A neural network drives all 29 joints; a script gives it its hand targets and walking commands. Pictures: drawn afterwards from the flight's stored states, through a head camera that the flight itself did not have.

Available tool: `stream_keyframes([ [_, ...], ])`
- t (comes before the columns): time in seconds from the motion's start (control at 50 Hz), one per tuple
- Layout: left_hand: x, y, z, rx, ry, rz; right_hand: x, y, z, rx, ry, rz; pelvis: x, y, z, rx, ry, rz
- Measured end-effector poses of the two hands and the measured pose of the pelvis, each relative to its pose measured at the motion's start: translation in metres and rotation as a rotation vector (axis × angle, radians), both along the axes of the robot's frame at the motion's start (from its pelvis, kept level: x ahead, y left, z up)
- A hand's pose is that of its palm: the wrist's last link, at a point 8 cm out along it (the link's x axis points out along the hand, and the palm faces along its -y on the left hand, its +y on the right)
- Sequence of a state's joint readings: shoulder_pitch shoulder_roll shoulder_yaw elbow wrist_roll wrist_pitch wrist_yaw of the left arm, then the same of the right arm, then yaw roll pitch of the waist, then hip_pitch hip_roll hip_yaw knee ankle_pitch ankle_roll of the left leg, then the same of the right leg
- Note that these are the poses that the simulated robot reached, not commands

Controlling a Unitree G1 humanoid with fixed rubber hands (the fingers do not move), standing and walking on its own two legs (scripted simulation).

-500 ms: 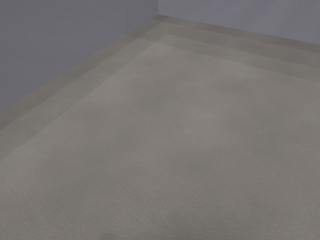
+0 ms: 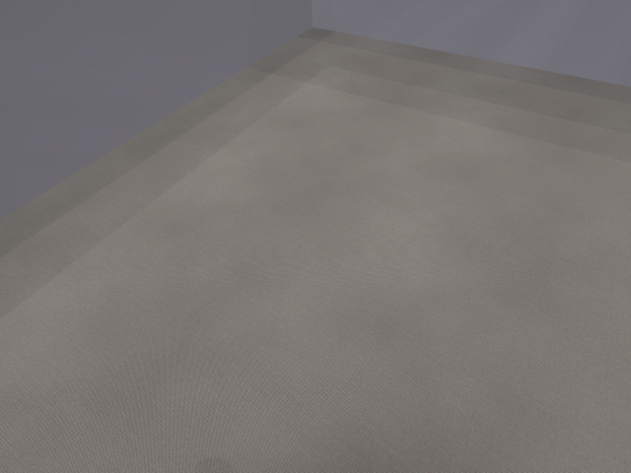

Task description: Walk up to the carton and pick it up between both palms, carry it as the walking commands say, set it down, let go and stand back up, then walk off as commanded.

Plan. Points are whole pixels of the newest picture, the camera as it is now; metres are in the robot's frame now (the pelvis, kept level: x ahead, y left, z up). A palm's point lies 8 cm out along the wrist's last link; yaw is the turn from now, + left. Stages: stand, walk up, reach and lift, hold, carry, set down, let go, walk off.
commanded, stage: stand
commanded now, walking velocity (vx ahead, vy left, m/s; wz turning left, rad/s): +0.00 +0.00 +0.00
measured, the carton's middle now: out of the picture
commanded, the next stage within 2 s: none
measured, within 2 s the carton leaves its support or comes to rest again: neither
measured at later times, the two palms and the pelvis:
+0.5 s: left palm out of the picture +0.02 +0.28 -0.13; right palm out of the picture +0.07 -0.25 -0.13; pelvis +0.01 +0.00 +0.00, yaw +0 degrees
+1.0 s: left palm out of the picture +0.06 +0.29 -0.12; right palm out of the picture +0.08 -0.25 -0.13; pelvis +0.01 +0.00 +0.00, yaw +0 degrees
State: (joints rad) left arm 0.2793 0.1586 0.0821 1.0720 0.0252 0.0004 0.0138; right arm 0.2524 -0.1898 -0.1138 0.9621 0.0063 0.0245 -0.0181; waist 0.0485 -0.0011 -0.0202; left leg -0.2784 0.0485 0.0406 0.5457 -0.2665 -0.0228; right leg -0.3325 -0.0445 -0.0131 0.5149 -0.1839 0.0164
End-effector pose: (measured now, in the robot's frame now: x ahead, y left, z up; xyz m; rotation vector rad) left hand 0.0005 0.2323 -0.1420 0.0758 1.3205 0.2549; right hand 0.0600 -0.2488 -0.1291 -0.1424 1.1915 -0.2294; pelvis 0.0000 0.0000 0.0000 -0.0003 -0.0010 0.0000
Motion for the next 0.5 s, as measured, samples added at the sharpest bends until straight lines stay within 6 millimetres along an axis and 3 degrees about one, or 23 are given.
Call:
stream_keyframes([
  [0.34,0.007,0.03,0.008,0.072,-0.003,-0.024,0.004,0.0,0.0,-0.001,-0.005,0.004,0.004,0.0,0.0,0.0,0.005,0.0],
  [0.5,0.02,0.049,0.014,0.113,-0.017,-0.042,0.008,0.001,0.001,-0.003,-0.004,0.005,0.008,0.001,0.0,-0.001,0.011,0.0],
])
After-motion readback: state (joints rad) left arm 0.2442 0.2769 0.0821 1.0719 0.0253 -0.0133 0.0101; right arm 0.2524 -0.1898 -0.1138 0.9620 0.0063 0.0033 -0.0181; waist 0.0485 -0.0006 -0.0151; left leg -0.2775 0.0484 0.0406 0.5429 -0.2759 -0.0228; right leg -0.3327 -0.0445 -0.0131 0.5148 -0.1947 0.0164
